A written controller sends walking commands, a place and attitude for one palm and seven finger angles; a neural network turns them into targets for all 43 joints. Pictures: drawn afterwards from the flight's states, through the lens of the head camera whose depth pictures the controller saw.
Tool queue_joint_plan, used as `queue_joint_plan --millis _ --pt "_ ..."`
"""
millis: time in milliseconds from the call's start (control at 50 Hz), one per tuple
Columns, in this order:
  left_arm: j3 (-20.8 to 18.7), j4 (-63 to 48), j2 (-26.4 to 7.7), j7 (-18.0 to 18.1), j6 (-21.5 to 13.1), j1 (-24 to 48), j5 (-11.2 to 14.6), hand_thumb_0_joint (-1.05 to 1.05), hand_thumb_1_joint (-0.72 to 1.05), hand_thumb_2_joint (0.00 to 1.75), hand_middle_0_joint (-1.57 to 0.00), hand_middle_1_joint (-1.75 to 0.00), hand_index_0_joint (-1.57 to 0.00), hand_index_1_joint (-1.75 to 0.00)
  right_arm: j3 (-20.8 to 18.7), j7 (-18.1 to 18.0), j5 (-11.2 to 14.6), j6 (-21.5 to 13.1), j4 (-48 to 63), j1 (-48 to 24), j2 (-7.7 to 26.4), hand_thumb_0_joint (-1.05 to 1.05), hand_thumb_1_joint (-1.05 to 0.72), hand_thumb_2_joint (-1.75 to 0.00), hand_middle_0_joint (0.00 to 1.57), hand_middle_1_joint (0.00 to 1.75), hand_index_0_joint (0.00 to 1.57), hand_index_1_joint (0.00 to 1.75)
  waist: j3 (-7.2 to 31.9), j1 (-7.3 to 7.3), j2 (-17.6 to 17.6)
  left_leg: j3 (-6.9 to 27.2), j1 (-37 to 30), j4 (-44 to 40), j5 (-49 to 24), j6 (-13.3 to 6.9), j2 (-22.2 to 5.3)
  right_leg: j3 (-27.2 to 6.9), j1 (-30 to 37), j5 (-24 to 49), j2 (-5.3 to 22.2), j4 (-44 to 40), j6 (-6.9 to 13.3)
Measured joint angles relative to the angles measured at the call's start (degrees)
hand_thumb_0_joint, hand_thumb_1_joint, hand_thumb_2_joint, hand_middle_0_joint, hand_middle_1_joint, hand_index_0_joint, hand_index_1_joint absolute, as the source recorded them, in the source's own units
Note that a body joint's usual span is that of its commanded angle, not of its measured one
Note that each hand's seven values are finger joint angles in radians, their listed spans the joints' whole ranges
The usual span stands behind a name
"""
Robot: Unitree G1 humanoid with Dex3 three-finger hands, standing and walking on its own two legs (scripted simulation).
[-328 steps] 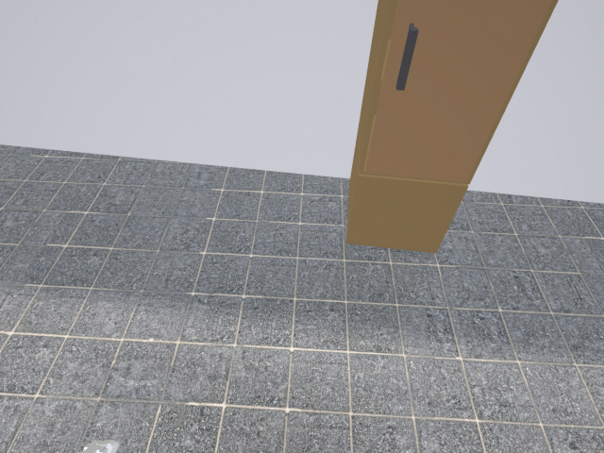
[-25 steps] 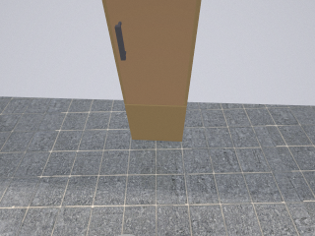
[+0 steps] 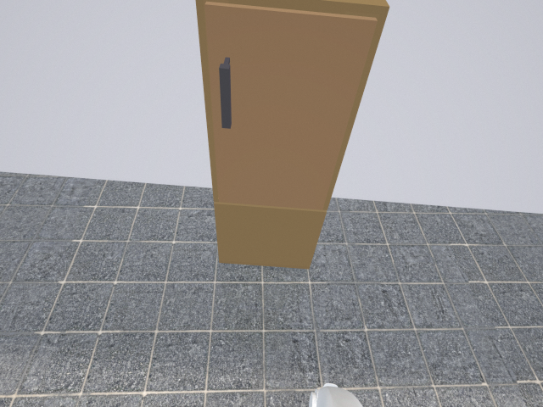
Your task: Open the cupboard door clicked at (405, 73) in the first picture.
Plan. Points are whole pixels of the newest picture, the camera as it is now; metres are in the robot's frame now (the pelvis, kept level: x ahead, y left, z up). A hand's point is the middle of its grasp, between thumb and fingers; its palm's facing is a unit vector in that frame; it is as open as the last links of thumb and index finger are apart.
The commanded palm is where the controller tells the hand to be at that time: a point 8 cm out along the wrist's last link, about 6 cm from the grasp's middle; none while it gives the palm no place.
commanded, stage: take the last steps up to it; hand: left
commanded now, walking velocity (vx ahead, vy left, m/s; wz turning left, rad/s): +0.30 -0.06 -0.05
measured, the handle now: (226, 93) +0.75 +0.15 +0.07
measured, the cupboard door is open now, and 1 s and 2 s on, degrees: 0 0 0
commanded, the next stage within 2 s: come to a stop and stand still in 0.34 s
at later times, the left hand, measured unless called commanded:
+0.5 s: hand (196, 365) +0.22 +0.14 -0.17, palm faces +0.03 -0.98 -0.22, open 7.2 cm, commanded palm none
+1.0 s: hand (209, 363) +0.23 +0.12 -0.17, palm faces +0.03 -0.95 -0.31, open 7.4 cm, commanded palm none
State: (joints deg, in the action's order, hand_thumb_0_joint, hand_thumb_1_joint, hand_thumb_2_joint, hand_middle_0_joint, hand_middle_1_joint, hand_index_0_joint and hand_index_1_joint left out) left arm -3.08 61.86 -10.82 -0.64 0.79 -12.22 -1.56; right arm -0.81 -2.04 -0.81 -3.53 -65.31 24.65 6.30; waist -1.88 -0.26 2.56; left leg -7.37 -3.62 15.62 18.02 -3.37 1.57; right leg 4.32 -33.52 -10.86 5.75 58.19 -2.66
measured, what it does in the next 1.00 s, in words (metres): walks ahead: right foot, then left foot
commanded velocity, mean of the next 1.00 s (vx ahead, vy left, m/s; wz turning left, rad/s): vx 0.01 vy -0.01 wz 0.00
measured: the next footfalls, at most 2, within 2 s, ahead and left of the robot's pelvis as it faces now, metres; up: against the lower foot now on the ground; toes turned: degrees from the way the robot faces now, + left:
right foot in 0.22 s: +0.22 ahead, -0.13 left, +0.00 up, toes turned -8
left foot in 0.58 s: +0.33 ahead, +0.09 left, +0.00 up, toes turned +5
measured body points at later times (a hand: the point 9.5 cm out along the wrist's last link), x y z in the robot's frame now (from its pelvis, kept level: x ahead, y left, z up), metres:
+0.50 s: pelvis +0.19 -0.05 +0.00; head +0.20 -0.05 +0.45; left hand +0.22 +0.19 -0.15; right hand +0.22 -0.28 -0.16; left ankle +0.24 +0.09 -0.70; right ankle +0.18 -0.12 -0.74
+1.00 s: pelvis +0.19 -0.09 -0.02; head +0.21 -0.12 +0.43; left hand +0.23 +0.16 -0.15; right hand +0.28 -0.32 -0.19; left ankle +0.28 +0.08 -0.73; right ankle +0.18 -0.19 -0.74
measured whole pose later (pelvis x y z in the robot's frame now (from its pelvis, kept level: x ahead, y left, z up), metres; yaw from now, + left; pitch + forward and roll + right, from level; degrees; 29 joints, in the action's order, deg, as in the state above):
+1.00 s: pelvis +0.19 -0.09 -0.02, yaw -2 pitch -1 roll +2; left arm -2.5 57.2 -9.9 1.7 0.9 -14.8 -1.9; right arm -3.7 -0.3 -0.9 3.8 -57.5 7.1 10.8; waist -3.2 1.4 -3.1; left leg -1.2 25.1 40.1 20.6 1.7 -3.9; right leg 2.9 -16.0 -22.1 2.3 38.4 1.1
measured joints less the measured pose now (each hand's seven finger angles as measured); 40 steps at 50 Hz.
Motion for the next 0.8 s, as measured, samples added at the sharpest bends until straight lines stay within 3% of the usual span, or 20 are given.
queue_joint_plan --millis 100,180,220,280,300,340,440,560,600,680,720,800 --pt "0.25 -1.46 0.60 -0.26 -0.06 5.13 0.22 0.01 0.91 0.90 -0.19 -0.30 -0.19 -0.30 0.14 -0.20 -0.60 -0.13 -1.74 3.65 -1.20 0.01 -0.91 -0.90 0.20 0.30 0.20 0.30 -1.45 -2.71 -0.86 -0.21 -3.09 0.06 3.30 1.08 -0.38 1.41 1.47 -0.45 -0.89 -10.01 1.82" --pt "0.59 -3.35 1.24 -0.22 -1.37 8.24 0.32 0.01 0.91 0.90 -0.19 -0.30 -0.19 -0.30 0.05 -0.08 -0.64 0.42 -3.24 5.58 -1.32 0.01 -0.91 -0.90 0.20 0.30 0.21 0.30 -2.78 -3.89 -2.57 -0.55 -4.20 4.47 8.28 2.62 -2.30 3.23 6.34 -2.53 -3.64 -19.39 4.50" --pt "0.57 -4.16 1.25 -0.05 -3.27 8.49 0.11 0.01 0.91 0.90 -0.19 -0.30 -0.19 -0.30 -0.13 0.23 -0.08 0.98 -4.17 6.26 -1.68 0.01 -0.91 -0.90 0.20 0.30 0.21 0.30 -2.88 -3.37 -2.45 -0.49 -0.53 16.13 11.19 2.99 -3.53 3.93 10.04 0.51 -4.54 -22.95 6.54" --pt "0.65 -4.63 1.83 0.52 -4.72 7.49 0.66 0.01 0.91 0.90 -0.19 -0.30 -0.20 -0.30 -0.72 0.58 0.69 2.21 -3.63 3.65 -1.29 0.01 -0.91 -0.90 0.20 0.30 0.21 0.30 -3.54 -2.79 -3.00 4.10 12.99 46.68 11.49 2.17 -3.86 4.74 11.82 -3.29 -5.26 -20.75 7.74" --pt "0.71 -4.42 2.07 0.78 -4.60 6.63 0.77 0.00 0.91 0.90 -0.19 -0.30 -0.20 -0.30 -1.00 0.70 0.56 2.50 -2.94 2.44 -0.91 0.01 -0.91 -0.90 0.20 0.30 0.21 0.30 -3.30 -2.57 -3.20 4.88 17.03 52.46 9.53 1.93 -4.10 4.87 13.19 -3.79 -5.60 -21.95 7.71" --pt "0.67 -3.45 2.61 1.43 -4.34 4.56 0.84 0.00 0.91 0.90 -0.19 -0.30 -0.20 -0.30 -1.43 0.85 0.08 2.85 -1.03 -0.38 0.05 0.01 -0.91 -0.90 0.20 0.30 0.20 0.30 -2.45 -2.42 -3.67 5.58 23.91 56.38 5.34 2.03 -5.31 5.12 15.99 -3.18 -6.23 -25.61 7.05" --pt "-0.10 -1.61 1.22 2.40 -4.23 0.20 0.53 -0.02 0.95 0.90 -0.20 -0.30 -0.20 -0.30 -1.90 1.15 -0.52 2.82 4.11 -7.35 1.77 0.01 -0.91 -0.90 0.20 0.30 0.20 0.30 -0.18 -1.89 -4.15 5.24 32.59 44.63 0.57 3.59 -8.13 5.40 21.03 -2.35 -7.21 -32.53 7.29" --pt "1.12 0.91 1.98 2.19 -3.07 -3.41 0.38 0.00 0.93 0.90 -0.19 -0.30 -0.20 -0.30 -1.41 0.67 -0.25 2.37 5.43 -13.75 4.41 0.02 -0.94 -0.90 0.20 0.30 0.20 0.30 -0.38 0.73 -4.16 4.50 28.10 23.33 -5.44 5.02 -7.26 4.55 25.10 -5.29 -7.48 -32.73 5.90" --pt "1.62 1.58 2.41 2.39 -2.24 -4.54 0.63 0.00 0.93 0.90 -0.19 -0.30 -0.20 -0.30 -0.99 0.57 -0.06 2.10 5.30 -15.06 4.50 0.02 -0.94 -0.90 0.19 0.30 0.20 0.30 -0.48 1.45 -4.03 4.24 24.18 17.03 -10.56 4.59 -6.92 4.14 25.38 -7.83 -7.57 -29.88 5.15" --pt "1.88 1.04 2.16 2.96 0.06 -4.52 0.98 0.00 0.92 0.90 -0.19 -0.30 -0.20 -0.30 -0.29 0.09 0.18 2.71 6.03 -17.81 2.34 0.01 -0.93 -0.90 0.20 0.30 0.20 0.30 -1.79 2.81 -0.71 1.97 22.06 15.68 -6.77 3.20 -5.17 1.69 22.35 -14.61 -5.21 -20.81 2.75" --pt "1.58 0.00 2.17 2.84 0.97 -3.78 0.92 0.01 0.92 0.90 -0.19 -0.30 -0.20 -0.30 -0.26 -0.17 -0.04 3.27 7.07 -19.27 1.72 0.01 -0.92 -0.90 0.20 0.30 0.20 0.30 -2.82 2.80 -0.96 1.64 22.11 14.48 -7.73 3.06 -5.33 -0.25 18.27 -19.58 -5.45 -11.55 2.06" --pt "0.35 -2.57 1.39 2.53 1.70 -2.08 0.79 0.01 0.91 0.90 -0.20 -0.30 -0.20 -0.30 -0.73 -0.07 -0.37 4.39 8.57 -21.21 1.18 0.01 -0.91 -0.90 0.20 0.30 0.21 0.30 -4.44 2.43 -1.99 1.62 23.13 13.23 -9.58 3.62 -6.21 -2.71 12.04 -20.61 -5.45 -0.25 1.01"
